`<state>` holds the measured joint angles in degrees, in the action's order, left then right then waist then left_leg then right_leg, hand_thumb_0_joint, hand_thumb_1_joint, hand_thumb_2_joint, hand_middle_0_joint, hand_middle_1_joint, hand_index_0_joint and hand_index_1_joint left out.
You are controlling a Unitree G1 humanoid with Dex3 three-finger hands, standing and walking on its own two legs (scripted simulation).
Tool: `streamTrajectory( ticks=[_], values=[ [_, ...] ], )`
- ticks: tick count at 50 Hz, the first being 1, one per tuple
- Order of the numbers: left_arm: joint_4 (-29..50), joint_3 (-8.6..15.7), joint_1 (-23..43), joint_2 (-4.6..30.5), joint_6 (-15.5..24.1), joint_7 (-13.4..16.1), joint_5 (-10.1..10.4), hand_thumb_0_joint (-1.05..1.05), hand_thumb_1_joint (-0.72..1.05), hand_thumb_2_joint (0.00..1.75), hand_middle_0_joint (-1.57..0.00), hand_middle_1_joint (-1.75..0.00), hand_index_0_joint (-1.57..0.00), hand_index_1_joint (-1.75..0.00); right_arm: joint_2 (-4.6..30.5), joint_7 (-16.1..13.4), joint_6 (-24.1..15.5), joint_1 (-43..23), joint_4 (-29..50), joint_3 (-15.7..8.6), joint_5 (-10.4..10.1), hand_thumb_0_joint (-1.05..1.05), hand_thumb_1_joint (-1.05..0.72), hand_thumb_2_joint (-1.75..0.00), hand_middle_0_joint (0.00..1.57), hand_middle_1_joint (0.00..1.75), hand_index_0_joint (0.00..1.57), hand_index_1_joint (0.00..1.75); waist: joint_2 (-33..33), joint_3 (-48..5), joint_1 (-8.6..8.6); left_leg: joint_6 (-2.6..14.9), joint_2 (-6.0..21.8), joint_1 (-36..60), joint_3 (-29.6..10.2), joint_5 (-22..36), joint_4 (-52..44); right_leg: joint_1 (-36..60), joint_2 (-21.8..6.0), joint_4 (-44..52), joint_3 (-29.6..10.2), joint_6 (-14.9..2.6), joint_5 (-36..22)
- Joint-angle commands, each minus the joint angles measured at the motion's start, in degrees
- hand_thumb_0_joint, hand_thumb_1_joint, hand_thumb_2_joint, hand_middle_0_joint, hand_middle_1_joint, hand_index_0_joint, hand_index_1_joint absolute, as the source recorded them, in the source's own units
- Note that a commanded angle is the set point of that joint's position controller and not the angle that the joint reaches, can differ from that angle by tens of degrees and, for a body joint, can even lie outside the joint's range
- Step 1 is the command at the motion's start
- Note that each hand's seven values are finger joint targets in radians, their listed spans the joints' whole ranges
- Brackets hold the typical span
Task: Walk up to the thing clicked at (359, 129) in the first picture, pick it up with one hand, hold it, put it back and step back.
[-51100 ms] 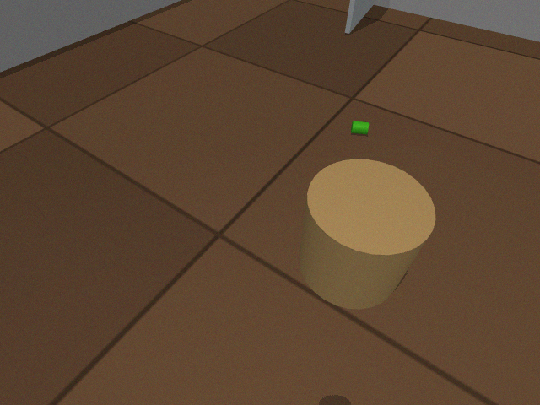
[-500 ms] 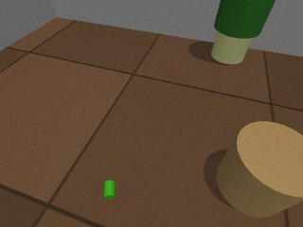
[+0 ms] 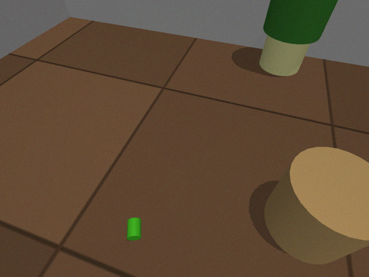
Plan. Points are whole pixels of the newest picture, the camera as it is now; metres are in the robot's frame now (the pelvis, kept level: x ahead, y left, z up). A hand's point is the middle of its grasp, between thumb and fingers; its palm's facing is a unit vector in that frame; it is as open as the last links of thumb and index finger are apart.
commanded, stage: stand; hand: left
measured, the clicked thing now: (134, 229) +0.46 +0.27 -0.75
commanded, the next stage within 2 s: rise first in 1.96 s
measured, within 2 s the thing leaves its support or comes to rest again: neither
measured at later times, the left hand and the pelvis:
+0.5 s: hand out of the picture +0.09 +0.25 -0.16, palm faces -0.04 -0.94 -0.35, open 7.4 cm; pelvis +0.02 +0.00 +0.00, yaw +0 degrees
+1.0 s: hand out of the picture +0.09 +0.25 -0.16, palm faces -0.04 -0.94 -0.35, open 7.4 cm; pelvis +0.02 +0.00 +0.00, yaw +0 degrees
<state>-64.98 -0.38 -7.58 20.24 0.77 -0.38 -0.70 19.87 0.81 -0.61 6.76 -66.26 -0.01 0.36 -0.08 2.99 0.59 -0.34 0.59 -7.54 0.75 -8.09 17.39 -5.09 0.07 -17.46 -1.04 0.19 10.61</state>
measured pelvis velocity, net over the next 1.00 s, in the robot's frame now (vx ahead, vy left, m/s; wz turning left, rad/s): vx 0.02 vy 0.00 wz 0.00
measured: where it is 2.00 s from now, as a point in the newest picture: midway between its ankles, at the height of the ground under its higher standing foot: outside the picture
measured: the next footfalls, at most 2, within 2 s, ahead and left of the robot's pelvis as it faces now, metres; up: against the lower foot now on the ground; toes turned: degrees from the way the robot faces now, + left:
none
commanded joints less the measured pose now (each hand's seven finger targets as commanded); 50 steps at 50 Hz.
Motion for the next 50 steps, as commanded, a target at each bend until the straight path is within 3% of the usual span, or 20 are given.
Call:
streamTrajectory(
  ticks=[1, 4, 12, 26, 41, 46, 50],
  values=[
    [3.43, 2.25, 2.12, 12.25, 1.13, 0.88, 0.35, 0.00, 0.90, 0.90, -0.20, -0.30, -0.20, -0.30, 12.45, -1.07, -1.33, -2.63, 3.53, -2.21, 0.05, 0.00, -0.90, -0.90, 0.20, 0.30, 0.20, 0.30, 0.53, -4.23, -0.37, 1.55, 7.16, 2.91, -6.10, 5.89, -2.20, -1.16, -7.41, 2.72, -4.90, -1.56, -6.27],
    [3.29, 2.30, 2.02, 12.47, 1.09, 0.92, 0.25, 0.00, 0.90, 0.90, -0.20, -0.30, -0.20, -0.30, 12.38, -1.11, -1.24, -2.25, 3.57, -2.15, 0.09, 0.00, -0.90, -0.90, 0.20, 0.30, 0.20, 0.30, 0.34, -3.54, -0.38, 1.51, 7.06, 2.04, -6.20, 4.21, -2.45, -1.35, -7.31, 2.96, -4.85, -1.48, -4.45],
    [3.29, 2.17, 1.89, 12.07, 1.30, 1.01, 0.31, 0.00, 0.90, 0.90, -0.20, -0.30, -0.20, -0.30, 12.41, -1.02, -1.09, -2.74, 3.87, -2.15, -0.02, 0.00, -0.90, -0.90, 0.20, 0.30, 0.20, 0.30, -0.28, -3.73, -0.38, 1.54, 6.96, 2.52, -6.13, 6.28, -1.80, -0.92, -7.60, 3.35, -4.81, -1.26, -6.90],
    [3.59, 2.53, 2.07, 12.24, 1.20, 1.20, 0.28, 0.00, 0.90, 0.90, -0.20, -0.30, -0.20, -0.30, 12.32, -1.42, -1.15, -2.83, 4.54, -2.29, -0.01, 0.00, -0.90, -0.90, 0.20, 0.30, 0.20, 0.30, -0.25, -6.15, -0.30, 1.49, 7.42, 4.98, -5.44, 13.75, -0.34, 1.53, -7.89, 1.82, -4.13, -1.31, -15.15],
    [3.67, 2.77, 2.17, 12.45, 1.07, 1.20, 0.11, 0.00, 0.90, 0.90, -0.20, -0.30, -0.20, -0.30, 12.12, -1.32, -0.95, -3.18, 4.92, -2.29, 0.00, 0.00, -0.90, -0.90, 0.20, 0.30, 0.20, 0.30, -0.46, -4.19, -0.38, 1.47, 7.07, 3.61, -5.59, 7.15, -1.76, 0.07, -7.60, 3.35, -4.34, -1.40, -8.16],
    [3.96, 2.69, 2.33, 12.18, 1.35, 1.16, 0.15, 0.00, 0.90, 0.90, -0.20, -0.30, -0.20, -0.30, 12.22, -1.31, -1.25, -3.09, 4.90, -2.19, -0.03, 0.00, -0.90, -0.90, 0.20, 0.30, 0.20, 0.30, 0.04, -5.60, -0.37, 1.57, 7.33, 4.64, -5.69, 10.93, -1.03, 1.03, -7.94, 2.80, -4.44, -1.28, -12.33],
    [3.90, 2.64, 2.33, 11.94, 1.14, 1.12, 0.23, 0.00, 0.90, 0.90, -0.20, -0.30, -0.20, -0.30, 12.70, -1.50, -1.25, -3.07, 4.83, -2.36, 0.05, 0.00, -0.90, -0.90, 0.20, 0.30, 0.20, 0.30, 1.18, -5.57, -0.50, 1.53, 7.33, 4.86, -5.47, 10.96, -1.05, 0.77, -7.84, 2.71, -4.50, -1.46, -11.66]
  ],
)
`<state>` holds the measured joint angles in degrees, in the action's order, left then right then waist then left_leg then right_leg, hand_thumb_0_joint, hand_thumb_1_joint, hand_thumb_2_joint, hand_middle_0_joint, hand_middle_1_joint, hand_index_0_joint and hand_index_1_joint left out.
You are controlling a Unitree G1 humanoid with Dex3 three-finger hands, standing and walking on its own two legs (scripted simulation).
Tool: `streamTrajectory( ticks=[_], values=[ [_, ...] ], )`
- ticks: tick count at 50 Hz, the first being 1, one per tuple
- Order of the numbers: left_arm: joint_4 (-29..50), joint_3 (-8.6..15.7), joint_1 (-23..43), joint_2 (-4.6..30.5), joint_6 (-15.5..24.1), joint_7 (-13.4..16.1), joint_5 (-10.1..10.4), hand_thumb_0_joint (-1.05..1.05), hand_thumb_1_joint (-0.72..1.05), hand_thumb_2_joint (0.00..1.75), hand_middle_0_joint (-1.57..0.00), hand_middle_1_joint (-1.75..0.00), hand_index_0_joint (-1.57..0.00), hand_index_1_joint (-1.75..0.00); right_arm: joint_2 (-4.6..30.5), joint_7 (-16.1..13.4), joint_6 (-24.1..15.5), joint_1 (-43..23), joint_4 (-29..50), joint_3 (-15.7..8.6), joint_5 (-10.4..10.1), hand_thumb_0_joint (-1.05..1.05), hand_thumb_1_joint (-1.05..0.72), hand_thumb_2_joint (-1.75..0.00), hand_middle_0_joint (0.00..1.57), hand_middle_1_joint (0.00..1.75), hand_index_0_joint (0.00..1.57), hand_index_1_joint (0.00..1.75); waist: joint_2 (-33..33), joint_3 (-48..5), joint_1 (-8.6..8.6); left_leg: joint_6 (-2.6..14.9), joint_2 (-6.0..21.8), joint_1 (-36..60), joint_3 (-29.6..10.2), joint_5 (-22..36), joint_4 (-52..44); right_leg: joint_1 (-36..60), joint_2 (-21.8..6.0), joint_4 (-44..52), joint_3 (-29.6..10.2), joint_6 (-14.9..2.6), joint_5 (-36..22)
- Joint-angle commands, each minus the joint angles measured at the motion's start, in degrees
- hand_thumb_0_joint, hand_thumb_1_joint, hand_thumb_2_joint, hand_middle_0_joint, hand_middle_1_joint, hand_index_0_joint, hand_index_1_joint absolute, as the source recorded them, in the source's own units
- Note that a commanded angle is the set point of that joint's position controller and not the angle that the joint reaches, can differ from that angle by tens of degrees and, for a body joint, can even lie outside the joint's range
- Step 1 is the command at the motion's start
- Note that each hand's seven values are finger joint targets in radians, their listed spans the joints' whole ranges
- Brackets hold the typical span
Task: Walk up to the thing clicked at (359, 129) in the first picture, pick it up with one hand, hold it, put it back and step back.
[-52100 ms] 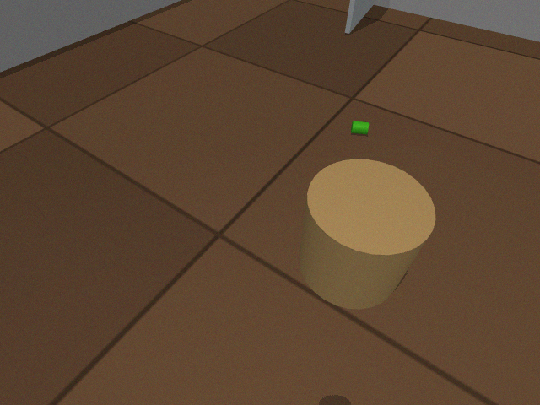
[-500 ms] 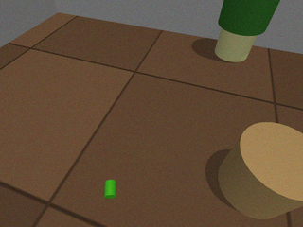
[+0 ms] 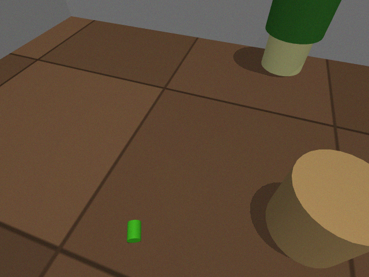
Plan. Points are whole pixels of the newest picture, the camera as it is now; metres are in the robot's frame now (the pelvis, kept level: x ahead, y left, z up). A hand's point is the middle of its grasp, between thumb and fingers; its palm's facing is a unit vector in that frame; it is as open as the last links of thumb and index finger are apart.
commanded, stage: stand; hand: left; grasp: from above
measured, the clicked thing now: (134, 231) +0.45 +0.28 -0.75
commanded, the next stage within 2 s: rise first in 0.96 s
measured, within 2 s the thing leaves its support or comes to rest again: neither
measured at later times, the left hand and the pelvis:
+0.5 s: hand out of the picture +0.07 +0.25 -0.16, palm faces -0.04 -0.94 -0.34, open 7.4 cm; pelvis +0.00 +0.00 +0.00, yaw +0 degrees
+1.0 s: hand out of the picture +0.08 +0.25 -0.16, palm faces -0.03 -0.94 -0.35, open 7.4 cm; pelvis +0.00 +0.00 +0.00, yaw +0 degrees
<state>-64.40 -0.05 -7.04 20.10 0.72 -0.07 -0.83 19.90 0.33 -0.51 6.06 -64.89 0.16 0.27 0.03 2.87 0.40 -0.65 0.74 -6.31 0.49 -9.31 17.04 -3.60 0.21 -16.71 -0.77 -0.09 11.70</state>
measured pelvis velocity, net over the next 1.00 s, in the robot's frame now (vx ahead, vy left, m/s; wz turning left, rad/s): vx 0.00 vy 0.00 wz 0.00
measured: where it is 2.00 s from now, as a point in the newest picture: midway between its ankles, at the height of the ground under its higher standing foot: outside the picture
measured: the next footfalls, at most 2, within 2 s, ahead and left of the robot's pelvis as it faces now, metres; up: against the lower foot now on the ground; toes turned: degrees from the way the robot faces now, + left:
none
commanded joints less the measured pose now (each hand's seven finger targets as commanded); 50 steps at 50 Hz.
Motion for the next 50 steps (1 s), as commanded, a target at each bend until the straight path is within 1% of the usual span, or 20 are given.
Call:
streamTrajectory(
  ticks=[1, 3, 7, 8, 9, 12, 14, 17, 18, 21, 24, 26, 29, 32, 33, 37, 39, 41, 42, 50],
  values=[
    [3.31, 2.30, 1.92, 12.29, 1.20, 0.80, 0.38, 0.00, 0.90, 0.90, -0.20, -0.30, -0.20, -0.30, 12.17, -0.97, -1.33, -2.27, 3.42, -2.39, 0.13, 0.00, -0.90, -0.90, 0.20, 0.30, 0.20, 0.30, 0.22, -4.84, -0.26, 1.76, 7.17, 3.05, -5.40, 12.23, -0.99, -0.64, -7.85, 1.77, -4.43, -1.28, -12.55],
    [3.17, 2.28, 1.05, 12.39, 1.34, 0.89, 0.31, 0.00, 0.90, 0.90, -0.20, -0.30, -0.20, -0.30, 12.15, -0.91, -1.24, -2.05, 3.45, -2.46, 0.04, 0.00, -0.90, -0.90, 0.20, 0.30, 0.20, 0.30, -0.68, -4.93, -0.36, 1.88, 7.13, 3.38, -5.41, 12.78, -0.59, -0.53, -7.87, 1.81, -4.33, -1.13, -13.92],
    [3.14, 2.27, 1.40, 12.04, 1.09, 0.84, 0.29, 0.00, 0.90, 0.90, -0.20, -0.30, -0.20, -0.30, 12.52, -0.99, -1.19, -1.73, 3.34, -2.49, 0.14, 0.00, -0.90, -0.90, 0.20, 0.30, 0.20, 0.30, 0.67, -3.72, -0.25, 1.72, 6.92, 2.30, -5.46, 9.22, -1.50, -1.56, -7.72, 2.39, -4.65, -1.13, -9.68],
    [2.94, 2.12, 0.88, 11.95, 1.06, 0.80, 0.33, 0.00, 0.90, 0.90, -0.20, -0.30, -0.20, -0.30, 12.29, -0.90, -1.11, -2.56, 3.34, -2.42, 0.03, 0.00, -0.90, -0.90, 0.20, 0.30, 0.20, 0.30, -0.10, -2.20, -0.57, 1.65, 6.77, 1.84, -5.63, 8.54, -1.65, -2.57, -7.47, 2.87, -4.51, -1.00, -8.86],
    [3.06, 2.36, 1.18, 12.46, 1.10, 0.89, 0.21, 0.00, 0.90, 0.90, -0.20, -0.30, -0.20, -0.30, 12.40, -0.91, -1.04, -1.92, 3.48, -2.55, 0.12, 0.00, -0.90, -0.90, 0.20, 0.30, 0.20, 0.30, -0.29, -3.19, -0.15, 1.86, 6.84, 2.12, -5.51, 7.04, -1.64, -2.24, -7.66, 3.07, -4.69, -1.11, -7.66],
    [3.15, 2.15, 0.97, 12.18, 1.23, 0.82, 0.19, 0.00, 0.90, 0.90, -0.20, -0.30, -0.20, -0.30, 12.26, -0.78, -1.14, -2.08, 3.29, -2.47, 0.11, 0.00, -0.90, -0.90, 0.20, 0.30, 0.20, 0.30, -0.08, -3.47, -0.28, 1.78, 6.98, 2.77, -5.76, 8.93, -1.31, -2.47, -7.61, 2.86, -4.76, -1.13, -9.70],
    [3.42, 2.32, 1.43, 12.45, 1.25, 0.86, 0.23, 0.00, 0.90, 0.90, -0.20, -0.30, -0.20, -0.30, 12.21, -0.83, -1.18, -1.36, 3.29, -2.45, 0.14, 0.00, -0.90, -0.90, 0.20, 0.30, 0.20, 0.30, 0.19, -3.96, 0.01, 1.77, 6.82, 2.33, -5.48, 7.56, -1.51, -1.92, -7.74, 2.87, -4.92, -1.14, -8.76],
    [3.24, 2.24, 1.09, 12.31, 1.22, 0.83, 0.31, 0.00, 0.90, 0.90, -0.20, -0.30, -0.20, -0.30, 12.19, -0.80, -1.12, -1.85, 3.35, -2.44, 0.16, 0.00, -0.90, -0.90, 0.20, 0.30, 0.20, 0.30, -0.01, -4.00, -0.21, 1.91, 6.95, 2.83, -5.50, 8.73, -1.22, -2.05, -7.86, 2.71, -5.05, -1.19, -10.06],
    [3.47, 2.33, 1.19, 12.57, 1.31, 0.87, 0.27, 0.00, 0.90, 0.90, -0.20, -0.30, -0.20, -0.30, 12.21, -0.84, -1.19, -1.60, 3.50, -2.56, 0.20, 0.00, -0.90, -0.90, 0.20, 0.30, 0.20, 0.30, -0.35, -5.45, -0.11, 1.87, 7.16, 3.56, -5.48, 10.93, -0.84, -0.98, -7.89, 2.10, -4.75, -1.34, -11.97],
    [3.29, 2.26, 1.29, 12.36, 1.34, 0.88, 0.43, 0.00, 0.90, 0.90, -0.20, -0.30, -0.20, -0.30, 12.05, -0.83, -1.14, -1.46, 3.29, -2.38, 0.14, 0.00, -0.90, -0.90, 0.20, 0.30, 0.20, 0.30, -0.37, -4.13, -0.14, 1.73, 6.79, 2.27, -5.48, 9.59, -1.07, -1.32, -7.92, 2.54, -5.03, -1.18, -10.99],
    [3.50, 2.13, 0.76, 12.03, 1.30, 0.82, 0.29, 0.00, 0.90, 0.90, -0.20, -0.30, -0.20, -0.30, 12.50, -0.91, -1.28, -1.98, 3.53, -2.47, 0.08, 0.00, -0.90, -0.90, 0.20, 0.30, 0.20, 0.30, 1.10, -5.23, -0.43, 1.96, 7.19, 3.53, -5.48, 12.52, -0.52, -0.84, -7.90, 1.99, -4.66, -1.16, -13.39],
    [3.30, 2.22, 0.84, 12.39, 1.32, 0.92, 0.24, 0.00, 0.90, 0.90, -0.20, -0.30, -0.20, -0.30, 12.09, -0.96, -1.29, -1.95, 3.55, -2.39, 0.03, 0.00, -0.90, -0.90, 0.20, 0.30, 0.20, 0.30, -0.23, -5.35, -0.26, 1.88, 7.28, 3.96, -5.48, 13.45, -0.29, -0.78, -7.90, 1.72, -4.48, -1.21, -14.33],
    [3.41, 2.30, 1.18, 12.30, 1.16, 0.91, 0.36, 0.00, 0.90, 0.90, -0.20, -0.30, -0.20, -0.30, 12.38, -1.04, -1.19, -1.44, 3.44, -2.45, 0.13, 0.00, -0.90, -0.90, 0.20, 0.30, 0.20, 0.30, 0.31, -4.52, -0.25, 1.79, 7.02, 3.10, -5.30, 11.29, -0.84, -1.10, -7.80, 1.96, -4.64, -1.27, -12.14],
    [3.26, 2.15, 0.64, 12.23, 1.18, 0.95, 0.33, 0.00, 0.90, 0.90, -0.20, -0.30, -0.20, -0.30, 12.17, -0.96, -1.11, -1.76, 3.59, -2.44, 0.02, 0.00, -0.90, -0.90, 0.20, 0.30, 0.20, 0.30, -0.55, -3.64, -0.29, 1.77, 7.08, 2.69, -5.47, 11.79, -0.76, -1.20, -7.68, 2.14, -4.36, -1.20, -12.46],
    [3.20, 2.15, 0.63, 12.02, 1.21, 0.92, 0.39, 0.00, 0.90, 0.90, -0.20, -0.30, -0.20, -0.30, 12.33, -0.95, -1.08, -1.69, 3.54, -2.43, 0.02, 0.00, -0.90, -0.90, 0.20, 0.30, 0.20, 0.30, -0.19, -3.42, -0.35, 1.83, 6.89, 2.54, -5.30, 10.12, -0.81, -1.50, -7.83, 2.59, -4.83, -1.04, -11.30],
    [3.58, 2.41, 1.10, 12.47, 1.34, 0.97, 0.26, 0.00, 0.90, 0.90, -0.20, -0.30, -0.20, -0.30, 12.32, -0.98, -1.30, -1.66, 3.82, -2.41, 0.09, 0.00, -0.90, -0.90, 0.20, 0.30, 0.20, 0.30, 0.02, -5.45, -0.27, 1.99, 7.28, 3.91, -5.36, 13.81, -0.35, -0.17, -7.98, 1.39, -4.44, -1.14, -14.88],
    [3.44, 2.37, 1.14, 12.46, 1.19, 0.94, 0.35, 0.00, 0.90, 0.90, -0.20, -0.30, -0.20, -0.30, 12.15, -1.04, -1.29, -1.59, 3.71, -2.33, 0.09, 0.00, -0.90, -0.90, 0.20, 0.30, 0.20, 0.30, 0.10, -4.32, -0.20, 1.85, 7.06, 3.50, -5.20, 11.75, -1.01, -1.21, -7.84, 2.00, -4.60, -1.09, -12.61],
    [3.64, 2.51, 1.34, 12.60, 1.22, 0.91, 0.29, 0.00, 0.90, 0.90, -0.20, -0.30, -0.20, -0.30, 12.24, -1.08, -1.29, -1.24, 3.86, -2.42, 0.14, 0.00, -0.90, -0.90, 0.20, 0.30, 0.20, 0.30, -0.04, -5.67, -0.22, 2.04, 7.30, 4.05, -5.03, 13.86, -0.42, -0.13, -8.03, 1.42, -4.48, -1.21, -14.41],
    [3.53, 2.45, 1.26, 12.36, 1.17, 0.93, 0.32, 0.00, 0.90, 0.90, -0.20, -0.30, -0.20, -0.30, 12.38, -1.09, -1.31, -1.77, 3.74, -2.44, 0.06, 0.00, -0.90, -0.90, 0.20, 0.30, 0.20, 0.30, 0.00, -4.87, -0.40, 1.91, 7.31, 4.22, -5.28, 13.95, -0.54, -0.70, -7.90, 1.55, -4.51, -1.21, -14.37],
    [3.52, 2.52, 1.14, 12.24, 0.89, 0.79, 0.18, 0.00, 0.90, 0.90, -0.20, -0.30, -0.20, -0.30, 12.63, -1.13, -1.44, -1.77, 3.67, -2.51, 0.21, 0.00, -0.90, -0.90, 0.20, 0.30, 0.20, 0.30, 0.44, -3.66, -0.43, 1.82, 7.15, 3.36, -5.39, 10.43, -1.66, -2.01, -7.59, 1.99, -4.61, -1.20, -10.06]
  ],
)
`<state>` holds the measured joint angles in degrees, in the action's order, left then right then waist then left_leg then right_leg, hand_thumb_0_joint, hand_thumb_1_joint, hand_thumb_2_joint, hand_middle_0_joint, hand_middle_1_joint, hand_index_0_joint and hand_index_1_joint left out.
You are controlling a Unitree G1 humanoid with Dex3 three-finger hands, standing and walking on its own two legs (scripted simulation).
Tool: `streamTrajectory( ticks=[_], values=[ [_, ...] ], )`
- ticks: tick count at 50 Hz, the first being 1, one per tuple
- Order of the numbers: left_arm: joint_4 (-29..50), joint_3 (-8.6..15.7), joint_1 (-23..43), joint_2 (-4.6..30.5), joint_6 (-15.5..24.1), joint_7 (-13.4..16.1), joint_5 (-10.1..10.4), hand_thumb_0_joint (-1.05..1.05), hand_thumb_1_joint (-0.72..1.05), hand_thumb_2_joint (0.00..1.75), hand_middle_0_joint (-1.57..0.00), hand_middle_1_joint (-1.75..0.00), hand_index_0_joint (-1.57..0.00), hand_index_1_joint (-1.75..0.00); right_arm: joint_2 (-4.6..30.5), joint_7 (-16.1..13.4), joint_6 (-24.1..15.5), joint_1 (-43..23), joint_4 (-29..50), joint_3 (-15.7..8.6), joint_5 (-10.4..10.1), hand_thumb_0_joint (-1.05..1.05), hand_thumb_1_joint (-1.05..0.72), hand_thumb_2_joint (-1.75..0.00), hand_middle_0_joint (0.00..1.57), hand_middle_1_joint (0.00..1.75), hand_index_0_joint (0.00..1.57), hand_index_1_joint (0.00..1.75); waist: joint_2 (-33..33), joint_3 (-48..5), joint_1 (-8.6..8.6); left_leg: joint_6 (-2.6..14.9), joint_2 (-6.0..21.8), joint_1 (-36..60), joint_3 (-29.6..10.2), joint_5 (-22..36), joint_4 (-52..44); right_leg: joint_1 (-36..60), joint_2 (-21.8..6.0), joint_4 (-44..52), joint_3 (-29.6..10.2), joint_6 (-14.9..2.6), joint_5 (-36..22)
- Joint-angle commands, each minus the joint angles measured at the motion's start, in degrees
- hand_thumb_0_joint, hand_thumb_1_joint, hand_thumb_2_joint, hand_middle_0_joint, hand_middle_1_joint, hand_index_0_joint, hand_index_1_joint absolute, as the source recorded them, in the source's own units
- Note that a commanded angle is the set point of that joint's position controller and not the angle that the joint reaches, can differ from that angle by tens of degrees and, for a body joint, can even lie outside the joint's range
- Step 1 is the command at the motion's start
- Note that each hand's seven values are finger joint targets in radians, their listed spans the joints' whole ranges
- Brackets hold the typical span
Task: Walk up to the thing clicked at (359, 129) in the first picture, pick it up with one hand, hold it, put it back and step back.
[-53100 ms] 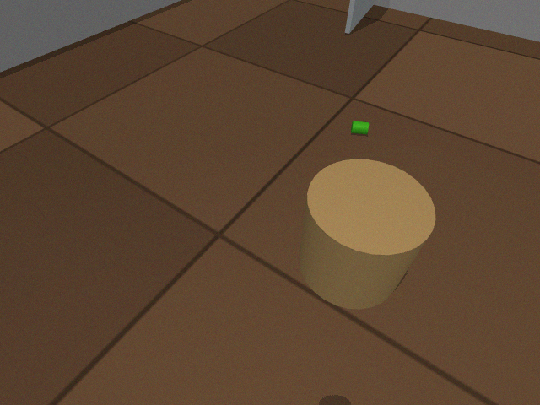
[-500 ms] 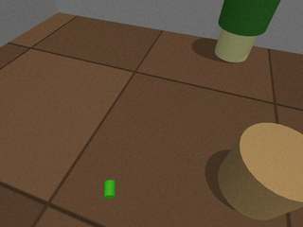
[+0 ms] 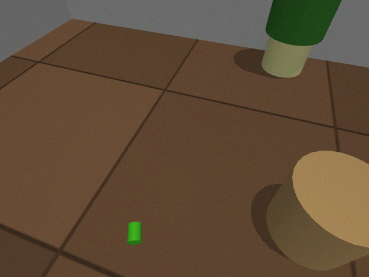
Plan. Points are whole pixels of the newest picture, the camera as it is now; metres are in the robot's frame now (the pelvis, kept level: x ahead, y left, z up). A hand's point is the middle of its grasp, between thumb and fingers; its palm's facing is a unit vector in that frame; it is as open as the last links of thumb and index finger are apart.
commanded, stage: rise first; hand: left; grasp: from above
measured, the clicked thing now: (134, 233) +0.44 +0.28 -0.75
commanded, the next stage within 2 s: none
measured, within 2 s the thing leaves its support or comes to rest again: neither
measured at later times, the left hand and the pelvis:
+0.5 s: hand out of the picture +0.13 +0.26 -0.19, palm faces -0.08 -0.91 -0.41, open 12.1 cm; pelvis -0.01 +0.00 -0.04, yaw +1 degrees
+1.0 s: hand out of the picture +0.12 +0.27 -0.24, palm faces -0.18 -0.85 -0.49, open 14.0 cm; pelvis -0.01 +0.01 -0.10, yaw +1 degrees
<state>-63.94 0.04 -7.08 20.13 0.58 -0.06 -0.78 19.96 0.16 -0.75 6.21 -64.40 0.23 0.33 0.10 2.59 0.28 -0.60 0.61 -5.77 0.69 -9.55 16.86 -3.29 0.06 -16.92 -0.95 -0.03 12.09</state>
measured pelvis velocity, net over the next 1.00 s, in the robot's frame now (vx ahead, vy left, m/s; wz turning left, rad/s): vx -0.01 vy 0.01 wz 0.01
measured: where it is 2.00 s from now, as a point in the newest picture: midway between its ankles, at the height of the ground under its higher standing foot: outside the picture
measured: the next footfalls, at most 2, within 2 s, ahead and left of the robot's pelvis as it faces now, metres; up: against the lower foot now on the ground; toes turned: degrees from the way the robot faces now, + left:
none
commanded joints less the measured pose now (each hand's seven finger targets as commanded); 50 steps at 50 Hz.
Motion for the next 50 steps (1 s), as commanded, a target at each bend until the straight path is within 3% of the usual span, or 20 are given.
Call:
streamTrajectory(
  ticks=[1, 3, 4, 5, 6, 7, 8, 9, 11, 13, 15, 16, 21, 25, 27, 34, 40, 42, 47, 50],
  values=[
    [3.11, 2.42, 1.40, 12.42, 1.05, 0.79, 0.16, 0.00, 0.90, 0.90, -0.20, -0.30, -0.20, -0.30, 12.42, -0.95, -1.20, -2.01, 3.29, -2.58, 0.14, 0.00, -0.90, -0.90, 0.20, 0.30, 0.20, 0.30, -0.06, -3.96, -0.29, 1.89, 7.43, 3.27, -5.57, 11.54, -1.19, -1.99, -7.60, 2.01, -4.43, -1.37, -11.25],
    [3.17, 2.48, 1.54, 12.56, 1.22, 0.87, 0.20, 0.00, 0.82, 0.82, -0.16, -0.34, -0.18, -0.32, 12.06, -0.90, -1.24, -1.59, 3.28, -2.53, 0.12, 0.00, -0.92, -0.90, 0.20, 0.30, 0.20, 0.30, -0.94, -4.73, -0.19, 1.92, 7.46, 3.29, -5.49, 12.61, -0.88, -1.13, -7.80, 1.72, -4.44, -1.45, -12.72],
    [23.28, 2.60, 21.65, 3.16, 6.42, 1.69, 3.07, 0.00, 0.82, 0.88, -0.24, -0.42, -0.26, -0.40, 3.15, -1.84, -3.83, -0.55, 19.19, -0.16, -3.74, 0.00, -1.00, -0.92, 0.20, 0.30, 0.20, 0.30, 0.73, -0.20, 6.28, 1.37, -0.87, -5.53, 1.66, 2.37, 3.62, -14.54, -0.14, -2.50, 0.72, -0.40, -7.74],
    [19.69, 3.55, 28.83, 5.88, 5.85, 1.86, 2.89, 0.00, 0.74, 0.88, -0.26, -0.50, -0.25, -0.48, 4.53, -2.34, -3.63, 2.32, 15.85, -0.36, -3.80, 0.00, -0.97, -0.91, 0.20, 0.30, 0.20, 0.30, 0.14, -2.65, 4.32, 1.51, -1.12, -5.29, 1.51, 0.76, 4.47, -12.04, -0.41, -2.84, 1.13, -0.22, -5.59],
    [8.16, 6.86, 18.23, 10.11, 3.22, 2.02, 1.70, 0.00, 0.66, 0.88, -0.23, -0.58, -0.23, -0.56, 6.28, -2.65, -3.01, 4.01, 15.20, -0.95, -3.49, 0.00, -0.97, -0.92, 0.20, 0.30, 0.20, 0.30, -3.00, -1.33, 3.89, 1.73, -1.32, -7.74, 1.20, -1.04, 5.82, -13.11, 0.26, -3.54, 1.81, -0.59, -2.67],
    [5.13, 7.75, 13.06, 10.18, 2.29, 1.13, 1.08, 0.00, 0.58, 0.88, -0.21, -0.66, -0.22, -0.64, 6.25, -2.56, -2.51, 4.67, 16.58, -1.86, -3.40, 0.00, -0.93, -0.91, 0.20, 0.30, 0.20, 0.30, -2.50, -1.28, 1.67, 1.59, -1.04, -9.97, 1.45, -0.23, 7.70, -14.22, 0.33, -5.40, 2.18, -0.79, -2.15],
    [6.98, 7.88, 15.97, 11.47, 2.09, 0.36, -0.46, 0.00, 0.50, 0.87, -0.19, -0.74, -0.21, -0.72, 6.36, -2.80, -2.49, 5.21, 18.01, -2.85, -2.81, 0.00, -0.93, -0.91, 0.20, 0.30, 0.20, 0.30, -2.80, -5.65, 1.88, 1.83, -1.31, -9.91, 1.50, 1.06, 9.69, -15.04, 0.10, -7.21, 1.71, -0.88, -3.29],
    [9.91, 10.53, 18.73, 15.76, 2.76, -0.07, -1.65, 0.00, 0.42, 0.86, -0.18, -0.82, -0.21, -0.80, 6.35, -3.19, -2.90, 6.41, 18.73, -3.68, -2.68, 0.00, -0.93, -0.90, 0.20, 0.30, 0.20, 0.30, -1.85, -10.83, 1.13, 1.81, -1.33, -9.63, 1.20, 3.10, 11.54, -14.45, -0.23, -9.18, 1.26, -0.67, -5.93],
    [4.79, 11.30, 8.77, 13.95, 1.44, -1.83, -5.23, 0.00, 0.26, 0.85, -0.15, -0.96, -0.20, -0.91, 6.11, -2.59, -3.12, 8.01, 20.96, -4.84, -1.63, 0.00, -0.94, -0.90, 0.20, 0.30, 0.20, 0.30, -1.14, -14.88, 0.60, 1.62, -1.82, -12.85, 0.76, 5.72, 16.41, -15.59, -0.09, -14.08, 1.41, -0.83, -8.70],
    [6.34, 12.91, 2.32, 13.40, 0.03, -2.28, -7.35, 0.00, 0.10, 0.90, -0.12, -1.02, -0.16, -0.98, 5.50, -2.18, -2.96, 8.26, 23.95, -5.43, -1.68, 0.00, -0.95, -0.91, 0.20, 0.30, 0.20, 0.30, 1.41, -17.84, -2.56, 1.05, -2.38, -14.15, 0.71, 8.08, 17.94, -14.95, 0.17, -16.18, 1.34, -1.40, -9.53],
    [12.56, 12.13, 6.08, 12.96, -1.56, -1.43, -8.65, 0.00, -0.06, 0.89, -0.11, -1.05, -0.15, -1.01, 4.77, -2.11, -2.92, 6.63, 27.42, -5.24, -1.98, 0.00, -0.93, -0.90, 0.20, 0.30, 0.20, 0.30, 3.32, -18.95, -2.56, 0.76, -2.55, -14.55, 0.52, 6.85, 17.88, -15.21, 0.24, -16.23, 1.52, -1.34, -7.67],
    [11.84, 10.88, 4.50, 10.44, -3.22, -1.09, -8.92, 0.00, -0.14, 0.90, -0.10, -1.07, -0.14, -1.03, 4.65, -1.99, -2.78, 6.12, 28.69, -5.04, -2.22, 0.00, -0.91, -0.90, 0.20, 0.30, 0.20, 0.30, 2.23, -16.66, -1.83, 0.85, -2.33, -15.89, 0.38, 5.67, 18.06, -17.17, 0.43, -16.33, 1.73, -1.35, -6.37],
    [19.43, 10.46, 5.80, 9.55, -7.38, 0.18, -9.32, 0.00, -0.48, 0.96, -0.08, -1.07, -0.09, -1.06, 3.88, -1.52, -3.91, 5.29, 32.97, -5.10, -2.23, 0.00, -0.88, -0.89, 0.20, 0.30, 0.20, 0.30, 0.49, -13.60, 0.27, 1.06, -1.38, -23.05, 0.05, -2.72, 23.17, -26.02, 0.86, -20.61, 2.07, -1.11, 2.68],
    [27.51, 12.43, 4.80, 11.02, -6.97, 0.34, -10.40, 0.00, -0.52, 0.96, -0.07, -1.09, -0.08, -1.07, 3.51, -1.70, -5.51, 7.05, 34.46, -5.61, -1.97, 0.00, -0.88, -0.89, 0.20, 0.30, 0.20, 0.30, 1.38, -18.11, 0.39, 1.07, -0.86, -25.09, -0.54, -0.98, 28.65, -30.06, 0.99, -26.97, 2.18, -0.99, 1.22],
    [32.16, 12.00, 3.59, 10.38, -6.68, 0.34, -10.93, 0.00, -0.52, 0.97, -0.06, -1.09, -0.07, -1.08, 3.22, -1.99, -6.34, 7.35, 35.35, -5.77, -1.78, 0.00, -0.86, -0.89, 0.20, 0.30, 0.20, 0.30, 2.38, -20.92, 1.01, 1.18, -0.41, -24.45, -0.79, 1.51, 31.19, -32.03, 1.00, -29.74, 2.11, -0.89, -0.98],
    [40.84, 12.54, -4.92, 10.35, -9.28, 0.53, -12.91, 0.00, -0.52, 0.97, -0.05, -1.08, -0.05, -1.08, 2.74, -2.48, -7.65, 7.23, 37.88, -5.85, -1.36, 0.00, -0.85, -0.89, 0.20, 0.30, 0.20, 0.30, 3.93, -23.06, 0.76, 1.39, -0.20, -28.09, -1.26, 2.11, 35.92, -34.93, 0.93, -33.58, 2.16, -0.70, -1.22],
    [44.41, 11.84, -8.66, 9.62, -12.19, 0.77, -13.87, 0.00, -0.51, 0.96, -0.04, -1.08, -0.04, -1.07, 2.38, -2.44, -8.60, 6.37, 39.48, -5.52, -1.15, 0.00, -0.83, -0.88, 0.20, 0.30, 0.20, 0.30, 3.47, -22.66, 1.11, 1.54, 0.08, -31.98, -1.77, 2.28, 39.42, -38.76, 1.09, -36.65, 2.65, -0.71, -0.65],
    [45.38, 11.37, -8.92, 9.04, -12.49, 1.04, -14.44, 0.00, -0.51, 0.96, -0.05, -1.08, -0.05, -1.07, 2.02, -2.60, -8.94, 6.16, 40.40, -5.33, -1.03, 0.00, -0.84, -0.88, 0.20, 0.30, 0.20, 0.30, 2.86, -22.33, 1.68, 1.75, -0.14, -34.04, -1.62, 0.49, 40.78, -39.96, 1.10, -37.38, 2.47, -0.61, -0.11],
    [48.73, 11.43, -12.09, 9.02, -12.43, 1.55, -15.17, 0.00, -0.50, 0.95, -0.04, -1.09, -0.05, -1.07, 1.86, -2.27, -9.76, 6.06, 41.21, -5.37, -0.84, 0.00, -0.83, -0.88, 0.20, 0.30, 0.20, 0.30, 4.36, -25.83, 1.20, 1.56, 0.28, -34.26, -2.53, 4.94, 43.79, -42.73, 1.45, -41.68, 3.00, -0.85, -1.36],
    [50.87, 11.50, -10.39, 9.77, -12.07, 2.02, -15.76, 0.00, -0.51, 0.95, -0.04, -1.09, -0.05, -1.08, 1.84, -2.13, -10.03, 5.84, 41.54, -5.29, -0.86, 0.00, -0.83, -0.88, 0.20, 0.30, 0.20, 0.30, 4.87, -25.76, 1.63, 1.53, 0.12, -36.65, -2.50, 2.68, 45.26, -44.57, 1.51, -42.99, 2.91, -0.87, -0.50]
  ],
)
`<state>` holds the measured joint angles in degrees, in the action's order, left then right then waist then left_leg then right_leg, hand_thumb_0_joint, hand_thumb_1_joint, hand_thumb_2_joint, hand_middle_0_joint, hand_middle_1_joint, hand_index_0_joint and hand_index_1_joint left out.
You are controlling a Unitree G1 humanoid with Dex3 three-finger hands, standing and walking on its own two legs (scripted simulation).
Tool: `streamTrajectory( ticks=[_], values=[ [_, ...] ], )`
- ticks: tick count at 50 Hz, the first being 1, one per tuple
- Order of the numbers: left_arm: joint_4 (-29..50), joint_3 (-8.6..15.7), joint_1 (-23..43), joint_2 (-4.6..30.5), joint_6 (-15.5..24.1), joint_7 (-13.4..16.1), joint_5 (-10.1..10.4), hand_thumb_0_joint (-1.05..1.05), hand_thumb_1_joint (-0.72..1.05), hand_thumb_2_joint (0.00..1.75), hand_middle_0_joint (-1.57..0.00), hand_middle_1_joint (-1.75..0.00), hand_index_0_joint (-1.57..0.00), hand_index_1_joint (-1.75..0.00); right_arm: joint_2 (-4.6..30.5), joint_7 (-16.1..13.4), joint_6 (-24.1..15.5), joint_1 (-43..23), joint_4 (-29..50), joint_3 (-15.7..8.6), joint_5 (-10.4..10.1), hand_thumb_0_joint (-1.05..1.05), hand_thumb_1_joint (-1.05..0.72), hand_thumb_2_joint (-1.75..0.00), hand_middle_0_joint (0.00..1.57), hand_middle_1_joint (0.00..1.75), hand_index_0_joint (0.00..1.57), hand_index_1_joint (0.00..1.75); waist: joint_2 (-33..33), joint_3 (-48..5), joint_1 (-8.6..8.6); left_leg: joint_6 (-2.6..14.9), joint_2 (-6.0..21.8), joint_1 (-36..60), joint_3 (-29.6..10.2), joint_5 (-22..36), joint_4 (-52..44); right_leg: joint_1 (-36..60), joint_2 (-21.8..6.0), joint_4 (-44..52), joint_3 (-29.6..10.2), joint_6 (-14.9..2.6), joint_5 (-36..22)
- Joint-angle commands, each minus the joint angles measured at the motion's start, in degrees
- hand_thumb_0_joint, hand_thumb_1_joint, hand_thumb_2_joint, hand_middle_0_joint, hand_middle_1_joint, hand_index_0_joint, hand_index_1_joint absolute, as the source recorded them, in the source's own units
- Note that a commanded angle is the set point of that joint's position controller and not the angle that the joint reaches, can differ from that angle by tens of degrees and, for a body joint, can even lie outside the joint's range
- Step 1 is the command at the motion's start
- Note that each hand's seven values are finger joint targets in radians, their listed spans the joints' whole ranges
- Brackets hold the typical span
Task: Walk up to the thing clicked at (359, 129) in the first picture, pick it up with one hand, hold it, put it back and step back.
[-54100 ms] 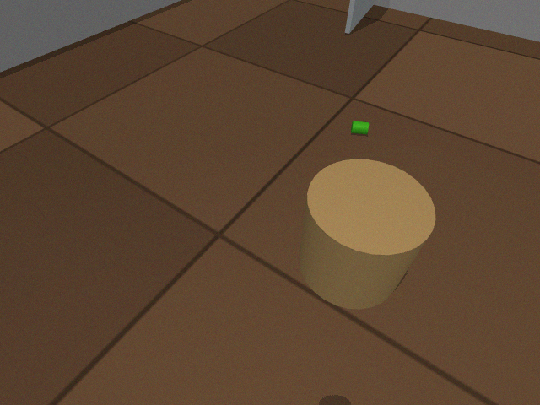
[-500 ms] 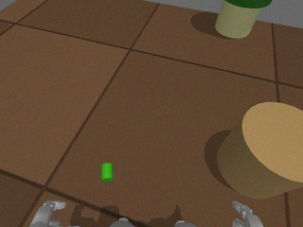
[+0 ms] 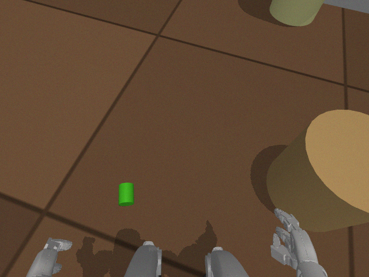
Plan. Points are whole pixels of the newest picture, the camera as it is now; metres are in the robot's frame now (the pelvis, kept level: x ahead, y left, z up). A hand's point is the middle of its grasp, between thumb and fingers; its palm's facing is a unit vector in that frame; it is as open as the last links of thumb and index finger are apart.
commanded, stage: rise first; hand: left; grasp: from above
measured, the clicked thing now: (126, 194) +0.46 +0.26 -0.64
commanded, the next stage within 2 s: none
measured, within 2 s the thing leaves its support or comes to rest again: neither
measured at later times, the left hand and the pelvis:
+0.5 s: hand (87, 231) +0.25 +0.30 -0.31, palm faces -0.42 -0.41 -0.81, open 14.0 cm; pelvis -0.07 -0.01 -0.18, yaw -2 degrees
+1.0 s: hand (101, 209) +0.34 +0.30 -0.43, palm faces -0.46 -0.06 -0.89, open 13.9 cm; pelvis -0.10 +0.00 -0.30, yaw -7 degrees
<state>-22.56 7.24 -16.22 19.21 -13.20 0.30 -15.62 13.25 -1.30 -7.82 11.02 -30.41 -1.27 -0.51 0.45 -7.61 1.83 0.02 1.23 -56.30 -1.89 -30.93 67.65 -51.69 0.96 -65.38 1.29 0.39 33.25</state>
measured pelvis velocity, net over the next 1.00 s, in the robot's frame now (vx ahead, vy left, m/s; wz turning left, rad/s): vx -0.10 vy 0.00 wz -0.12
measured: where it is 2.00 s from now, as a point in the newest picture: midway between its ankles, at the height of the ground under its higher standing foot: outside the picture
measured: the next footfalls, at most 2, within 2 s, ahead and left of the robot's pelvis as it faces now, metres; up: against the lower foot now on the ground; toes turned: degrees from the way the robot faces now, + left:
none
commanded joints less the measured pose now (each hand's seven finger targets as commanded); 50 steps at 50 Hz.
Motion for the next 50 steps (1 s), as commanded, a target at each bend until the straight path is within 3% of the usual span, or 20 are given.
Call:
streamTrajectory(
  ticks=[1, 5, 8, 10, 13, 16, 18, 19, 20, 22, 23, 25, 28, 31, 34, 35, 37, 42, 44, 50],
  values=[
    [8.57, 4.35, -0.13, 10.92, 2.00, 1.78, -1.45, 0.00, -0.53, 0.96, -0.04, -1.08, -0.04, -1.08, 8.67, -0.56, -3.10, 0.77, 7.25, -3.67, 0.00, 0.00, -0.83, -0.88, 0.20, 0.30, 0.20, 0.30, 4.58, -15.13, 0.36, 0.87, -0.37, 12.60, -0.21, 23.15, -4.81, 2.17, 0.72, 4.51, 0.69, -1.43, -20.57],
    [1.25, 4.00, 7.79, 12.60, 4.93, 2.07, -5.90, 0.00, -0.54, 0.95, -0.05, -1.08, -0.05, -1.07, 9.33, 0.00, -3.87, -0.35, 6.13, -3.67, 0.11, 0.00, -0.85, -0.89, 0.20, 0.30, 0.20, 0.30, 3.11, -13.91, 1.69, 1.29, -0.37, 4.44, -0.70, 19.47, 1.94, -7.01, 0.84, -2.26, 0.80, -1.50, -17.32],
    [-3.41, 4.89, 13.56, 14.43, 9.21, 2.50, -9.37, 0.00, -0.55, 0.95, -0.05, -1.07, -0.05, -1.06, 10.23, 0.88, -4.82, -1.40, 4.49, -3.90, 0.50, 0.00, -0.86, -0.89, 0.20, 0.30, 0.20, 0.30, 4.17, -15.26, 0.73, 0.98, -0.67, -2.85, -0.72, 13.40, 6.99, -14.77, 0.68, -8.93, 0.55, -1.85, -12.09],
    [-3.01, 2.09, 16.07, 12.94, 12.16, 2.53, -11.79, 0.00, -0.52, 0.95, -0.05, -1.07, -0.05, -1.07, 10.83, 1.37, -5.37, -1.67, 3.92, -4.36, 0.41, 0.00, -0.83, -0.88, 0.20, 0.30, 0.20, 0.30, 6.05, -20.02, 0.83, 0.53, -0.44, -2.68, -1.49, 12.83, 8.98, -19.36, 0.67, -12.87, 0.55, -2.07, -10.86],
    [-2.13, 3.46, 20.19, 17.24, 15.29, 3.80, -15.84, 0.00, -0.51, 0.97, -0.05, -1.05, -0.05, -1.06, 11.89, 1.72, -5.51, -1.92, 2.59, -4.91, 0.25, 0.00, -0.83, -0.88, 0.20, 0.30, 0.20, 0.30, 8.51, -27.30, -0.23, 0.15, -0.23, -2.97, -2.10, 14.35, 13.32, -23.99, 0.89, -18.09, 0.89, -2.19, -11.77],
    [-7.92, 5.67, 26.34, 21.64, 17.16, 5.35, -19.89, 0.00, -0.55, 0.98, -0.07, -1.05, -0.07, -1.06, 12.93, 1.98, -4.90, -2.14, 0.52, -4.95, -0.03, 0.00, -0.87, -0.89, 0.20, 0.30, 0.20, 0.30, 8.27, -27.59, -0.23, 0.03, -0.16, -8.61, -2.87, 13.42, 17.09, -30.73, 0.99, -23.11, 1.42, -2.49, -10.41],
    [-10.97, 8.26, 30.61, 26.21, 17.94, 6.85, -23.13, 0.00, -0.55, 0.97, -0.09, -1.05, -0.08, -1.05, 13.21, 2.21, -4.03, -1.93, -0.74, -5.23, -0.07, 0.00, -0.90, -0.90, 0.20, 0.30, 0.20, 0.30, 7.72, -30.10, -1.86, 0.43, -0.31, -12.08, -2.17, 13.33, 20.57, -32.77, 1.14, -25.19, 1.42, -2.46, -10.31],
    [-13.31, 7.64, 31.85, 25.93, 18.05, 7.44, -24.95, 0.00, -0.54, 0.98, -0.07, -1.06, -0.07, -1.06, 13.07, 2.42, -3.66, -1.85, -1.20, -5.01, -0.02, 0.00, -0.88, -0.90, 0.20, 0.30, 0.20, 0.30, 7.85, -30.50, -1.61, 0.49, -0.46, -14.17, -1.92, 13.22, 22.12, -33.69, 1.15, -26.37, 1.52, -2.48, -10.34],
    [-12.69, 7.70, 35.77, 26.53, 18.48, 8.03, -25.63, 0.00, -0.53, 0.97, -0.08, -1.06, -0.08, -1.06, 13.07, 2.69, -3.30, -1.42, -1.52, -5.17, 0.07, 0.00, -0.88, -0.90, 0.20, 0.30, 0.20, 0.30, 7.58, -32.85, -1.72, 0.72, -0.58, -15.40, -1.43, 12.88, 23.97, -33.97, 1.16, -27.03, 1.36, -2.40, -10.44],
    [-15.96, 5.12, 40.91, 24.69, 19.01, 8.19, -27.13, 0.00, -0.50, 0.96, -0.07, -1.07, -0.08, -1.06, 12.90, 2.97, -2.82, -0.27, -2.97, -5.37, 0.14, 0.00, -0.86, -0.89, 0.20, 0.30, 0.20, 0.30, 6.39, -35.11, -0.70, 1.19, -0.65, -17.64, -0.55, 12.22, 27.53, -35.22, 1.35, -27.92, 1.48, -2.16, -10.16],
    [-16.72, 4.89, 45.20, 25.96, 19.55, 8.01, -27.64, 0.00, -0.47, 0.94, -0.07, -1.08, -0.09, -1.06, 12.96, 3.11, -2.67, 0.29, -3.24, -5.49, 0.32, 0.00, -0.85, -0.89, 0.20, 0.30, 0.20, 0.30, 4.89, -35.94, 0.29, 1.46, -0.78, -20.38, -0.23, 9.92, 29.13, -35.31, 1.52, -28.00, 1.51, -2.01, -8.82],
    [-23.85, 4.65, 49.16, 28.42, 20.74, 7.27, -29.26, 0.00, -0.47, 0.94, -0.07, -1.08, -0.09, -1.06, 12.85, 3.11, -2.37, 1.04, -4.73, -5.69, 0.62, 0.00, -0.85, -0.89, 0.20, 0.30, 0.20, 0.30, 1.02, -32.85, 0.75, 1.83, -0.94, -27.84, 0.45, 3.40, 31.91, -36.98, 1.81, -28.50, 1.44, -1.78, -3.87],
    [-25.38, 6.14, 55.47, 35.24, 23.41, 6.43, -33.23, 0.00, -0.52, 0.97, -0.07, -1.08, -0.09, -1.07, 13.22, 3.26, -1.81, 1.78, -5.66, -5.32, 1.14, 0.00, -0.87, -0.89, 0.20, 0.30, 0.20, 0.30, 1.21, -35.56, 0.24, 1.94, -1.09, -33.98, 1.44, 0.32, 36.10, -36.45, 1.78, -30.87, 0.58, -1.56, -0.52],
    [-26.08, 7.32, 59.29, 38.32, 26.04, 7.12, -36.20, 0.00, -0.51, 0.97, -0.06, -1.08, -0.07, -1.07, 13.59, 3.53, -1.07, 2.62, -6.21, -5.32, 1.42, 0.00, -0.86, -0.89, 0.20, 0.30, 0.20, 0.30, 3.60, -38.69, -0.75, 1.57, -0.86, -33.13, 1.19, 0.24, 37.98, -39.08, 2.05, -33.29, 1.47, -1.88, 0.23],
    [-28.70, 7.32, 62.71, 39.21, 28.47, 7.87, -38.51, 0.00, -0.48, 0.97, -0.05, -1.07, -0.07, -1.05, 13.58, 3.78, -0.01, 3.29, -7.53, -4.68, 2.02, 0.00, -0.84, -0.89, 0.20, 0.30, 0.20, 0.30, 4.17, -37.18, 0.51, 1.73, -0.84, -36.41, 0.94, -0.82, 40.32, -41.80, 2.31, -35.84, 2.18, -2.02, 0.94],
    [-28.86, 7.69, 64.40, 41.03, 28.99, 8.22, -39.50, 0.00, -0.49, 0.97, -0.06, -1.07, -0.08, -1.05, 13.65, 3.86, 0.38, 3.67, -7.82, -4.55, 2.22, 0.00, -0.85, -0.89, 0.20, 0.30, 0.20, 0.30, 4.60, -37.56, 0.38, 1.90, -0.89, -37.06, 1.02, -0.79, 41.42, -42.33, 2.38, -36.23, 2.03, -2.03, 1.08],
    [-28.48, 7.75, 67.48, 42.12, 29.97, 9.26, -41.56, 0.00, -0.45, 0.95, -0.05, -1.06, -0.07, -1.04, 13.77, 4.09, 1.29, 4.47, -8.45, -4.47, 2.67, 0.00, -0.83, -0.88, 0.20, 0.30, 0.20, 0.30, 7.07, -38.15, 0.60, 1.79, -0.68, -36.48, 0.69, -0.38, 42.19, -44.42, 2.50, -37.84, 2.80, -2.20, 0.48],
    [-35.88, 6.32, 68.18, 40.78, 30.58, 12.54, -45.86, 0.00, -0.46, 0.97, -0.06, -1.01, -0.07, -1.00, 14.39, 4.79, 3.69, 5.02, -9.58, -4.06, 3.49, 0.00, -0.84, -0.88, 0.20, 0.30, 0.20, 0.30, 8.49, -33.84, 2.15, 1.54, -0.50, -38.71, -0.93, -3.82, 43.12, -51.49, 2.78, -42.10, 5.27, -2.76, 2.76],
    [-36.44, 6.43, 70.32, 42.50, 30.56, 13.90, -47.93, 0.00, -0.47, 0.97, -0.06, -1.00, -0.07, -0.99, 14.64, 4.95, 4.63, 5.16, -9.93, -3.97, 3.80, 0.00, -0.85, -0.89, 0.20, 0.30, 0.20, 0.30, 10.01, -35.17, 1.88, 1.50, -0.62, -37.68, -0.90, -2.39, 44.05, -52.64, 2.84, -43.13, 5.50, -2.97, 1.47],
    [-38.46, 4.65, 77.04, 43.17, 30.26, 17.72, -52.16, 0.00, -0.50, 0.99, -0.07, -0.96, -0.07, -0.96, 14.89, 5.69, 6.28, 5.58, -10.85, -3.24, 5.01, 0.00, -0.88, -0.90, 0.20, 0.30, 0.20, 0.30, 12.26, -34.86, 3.88, 1.46, -0.30, -37.24, -1.46, 0.07, 46.93, -56.03, 2.93, -45.94, 6.23, -2.99, -1.40]
  ],
)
